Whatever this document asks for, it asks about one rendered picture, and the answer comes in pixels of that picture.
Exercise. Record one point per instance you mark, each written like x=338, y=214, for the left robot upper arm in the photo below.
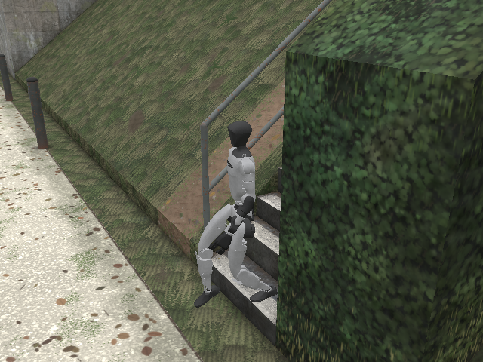
x=247, y=169

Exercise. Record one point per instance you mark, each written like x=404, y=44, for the robot torso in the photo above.
x=236, y=182

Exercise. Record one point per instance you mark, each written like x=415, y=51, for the robot left forearm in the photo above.
x=240, y=215

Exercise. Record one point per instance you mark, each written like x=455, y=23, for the robot left hand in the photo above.
x=223, y=240

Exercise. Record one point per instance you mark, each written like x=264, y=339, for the right robot foot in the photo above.
x=205, y=297

